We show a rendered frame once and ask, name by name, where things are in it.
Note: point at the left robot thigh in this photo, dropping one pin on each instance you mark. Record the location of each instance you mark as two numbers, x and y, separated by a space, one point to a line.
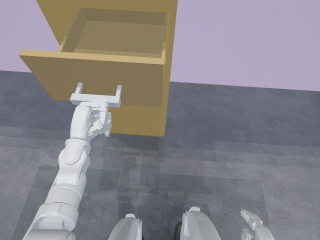
128 228

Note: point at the robot left hand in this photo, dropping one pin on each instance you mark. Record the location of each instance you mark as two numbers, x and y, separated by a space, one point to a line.
83 118

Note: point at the cabinet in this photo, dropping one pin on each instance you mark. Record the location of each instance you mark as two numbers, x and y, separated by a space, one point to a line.
126 119

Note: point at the robot left forearm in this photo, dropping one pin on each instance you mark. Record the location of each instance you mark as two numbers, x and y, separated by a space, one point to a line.
60 210

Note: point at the handle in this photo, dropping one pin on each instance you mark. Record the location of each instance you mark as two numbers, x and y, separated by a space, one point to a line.
113 101

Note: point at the left robot upper arm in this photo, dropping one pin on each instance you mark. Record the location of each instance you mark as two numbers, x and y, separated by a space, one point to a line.
50 234

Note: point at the drawer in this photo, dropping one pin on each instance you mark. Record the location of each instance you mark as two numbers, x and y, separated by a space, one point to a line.
104 48

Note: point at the right robot shin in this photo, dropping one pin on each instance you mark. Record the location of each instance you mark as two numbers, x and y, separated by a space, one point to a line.
192 209

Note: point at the robot right hand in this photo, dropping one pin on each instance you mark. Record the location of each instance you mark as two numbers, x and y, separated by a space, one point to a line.
260 232

